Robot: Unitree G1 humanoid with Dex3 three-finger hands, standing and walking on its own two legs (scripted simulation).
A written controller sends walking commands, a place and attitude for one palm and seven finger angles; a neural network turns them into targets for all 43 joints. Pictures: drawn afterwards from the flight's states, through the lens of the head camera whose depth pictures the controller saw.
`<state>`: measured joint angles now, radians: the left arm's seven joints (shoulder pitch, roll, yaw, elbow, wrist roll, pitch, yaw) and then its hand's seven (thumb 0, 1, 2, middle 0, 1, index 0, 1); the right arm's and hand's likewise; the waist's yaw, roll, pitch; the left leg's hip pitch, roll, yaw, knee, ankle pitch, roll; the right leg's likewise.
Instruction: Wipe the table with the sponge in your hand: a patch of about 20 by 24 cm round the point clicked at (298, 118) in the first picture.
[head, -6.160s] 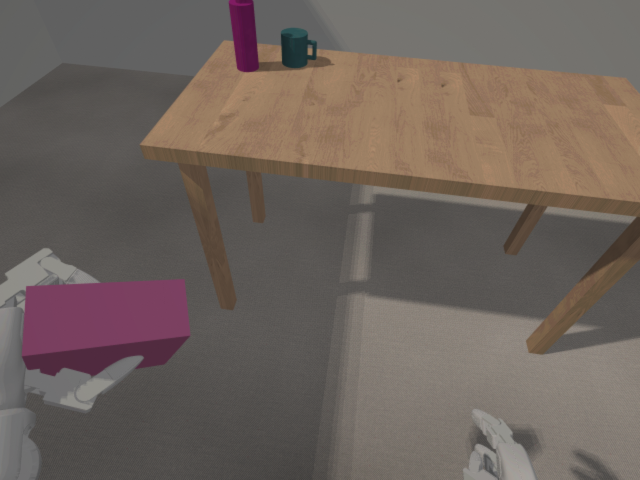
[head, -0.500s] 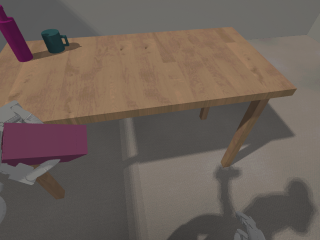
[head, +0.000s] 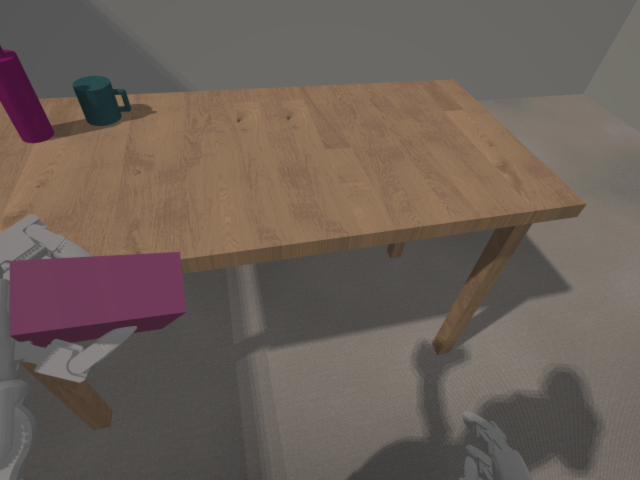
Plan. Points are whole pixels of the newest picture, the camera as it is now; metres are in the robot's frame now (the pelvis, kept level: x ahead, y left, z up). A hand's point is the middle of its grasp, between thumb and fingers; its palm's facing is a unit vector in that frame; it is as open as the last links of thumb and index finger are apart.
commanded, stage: shuffle to correct the standing spot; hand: left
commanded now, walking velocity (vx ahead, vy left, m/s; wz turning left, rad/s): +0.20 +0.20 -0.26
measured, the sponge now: (125, 299) +0.23 +0.22 +0.17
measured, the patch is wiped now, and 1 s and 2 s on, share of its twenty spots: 0.00 0.00 0.00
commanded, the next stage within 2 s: come to a stop and stand still in 0.94 s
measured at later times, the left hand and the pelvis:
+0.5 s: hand (114, 213) +0.34 +0.29 +0.16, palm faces +0.31 -0.85 -0.43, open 9.3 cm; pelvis +0.10 +0.06 -0.01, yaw -4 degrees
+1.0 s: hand (68, 155) +0.44 +0.40 +0.16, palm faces +0.29 -0.82 -0.50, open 9.3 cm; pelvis +0.20 +0.18 -0.01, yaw -5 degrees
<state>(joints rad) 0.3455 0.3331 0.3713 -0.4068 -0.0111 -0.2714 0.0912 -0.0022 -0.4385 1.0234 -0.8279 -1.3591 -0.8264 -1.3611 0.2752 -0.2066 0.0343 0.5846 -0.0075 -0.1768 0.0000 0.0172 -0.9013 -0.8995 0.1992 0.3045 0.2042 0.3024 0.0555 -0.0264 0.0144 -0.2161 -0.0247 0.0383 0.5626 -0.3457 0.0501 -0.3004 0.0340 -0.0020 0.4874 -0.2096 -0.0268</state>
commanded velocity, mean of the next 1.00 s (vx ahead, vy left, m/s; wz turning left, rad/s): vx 0.11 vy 0.20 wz -0.08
